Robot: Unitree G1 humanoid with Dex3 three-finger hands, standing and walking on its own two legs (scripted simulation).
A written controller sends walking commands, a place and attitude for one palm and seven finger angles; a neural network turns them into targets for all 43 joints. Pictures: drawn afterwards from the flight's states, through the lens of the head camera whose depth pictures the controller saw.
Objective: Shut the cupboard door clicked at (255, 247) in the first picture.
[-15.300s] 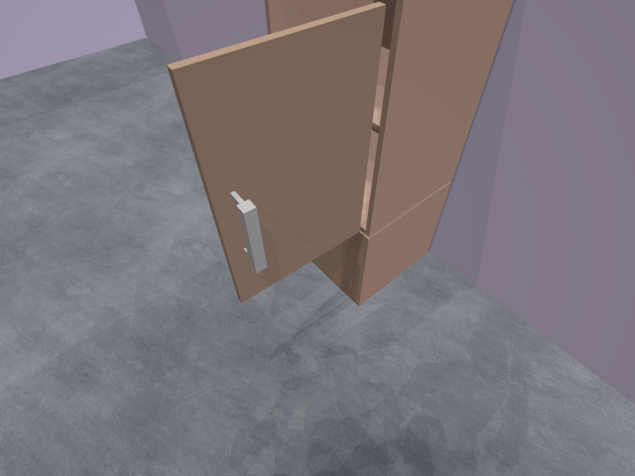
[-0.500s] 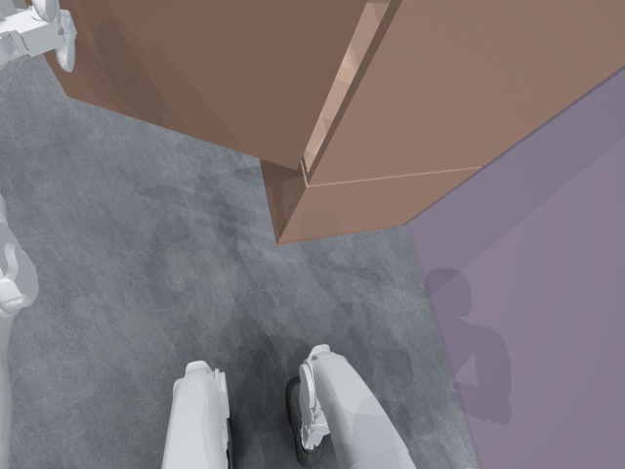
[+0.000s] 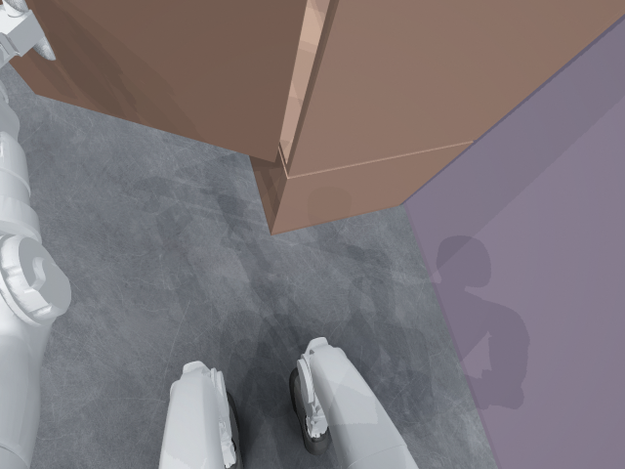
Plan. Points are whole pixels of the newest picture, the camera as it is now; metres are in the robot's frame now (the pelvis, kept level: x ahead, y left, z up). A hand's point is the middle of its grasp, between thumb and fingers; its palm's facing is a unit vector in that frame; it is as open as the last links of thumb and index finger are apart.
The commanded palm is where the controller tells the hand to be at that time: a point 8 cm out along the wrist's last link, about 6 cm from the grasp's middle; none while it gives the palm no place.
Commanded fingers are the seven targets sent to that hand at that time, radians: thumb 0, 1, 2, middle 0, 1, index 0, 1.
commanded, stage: pull the fist back off the door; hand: left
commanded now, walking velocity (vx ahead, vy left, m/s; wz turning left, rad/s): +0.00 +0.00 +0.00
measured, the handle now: out of the picture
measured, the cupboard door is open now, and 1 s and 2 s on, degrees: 61 61 61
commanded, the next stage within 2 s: draw the hand back to the body in 0.64 s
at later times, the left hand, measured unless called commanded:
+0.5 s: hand (28, 98) +0.51 +0.20 +0.06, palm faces +0.10 -0.99 -0.02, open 3.1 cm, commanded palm +0.48 +0.23 +0.07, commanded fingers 0.00 0.90 0.90 -1.30 -1.50 -1.30 -1.50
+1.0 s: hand out of the picture +0.45 +0.21 +0.11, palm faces +0.10 -0.99 -0.04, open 3.1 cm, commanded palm +0.40 +0.26 +0.13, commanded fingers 0.00 0.90 0.90 -1.30 -1.50 -1.30 -1.50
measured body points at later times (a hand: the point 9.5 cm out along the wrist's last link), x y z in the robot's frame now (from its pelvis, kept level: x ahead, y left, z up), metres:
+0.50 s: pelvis +0.01 -0.01 +0.03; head +0.17 +0.03 +0.45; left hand +0.50 +0.25 +0.06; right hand +0.06 -0.28 -0.08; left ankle +0.02 +0.10 -0.58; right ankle +0.04 -0.11 -0.58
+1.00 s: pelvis +0.02 +0.00 +0.06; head +0.14 +0.02 +0.49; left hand +0.44 +0.26 +0.11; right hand +0.07 -0.25 -0.06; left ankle +0.02 +0.10 -0.58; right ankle +0.04 -0.11 -0.58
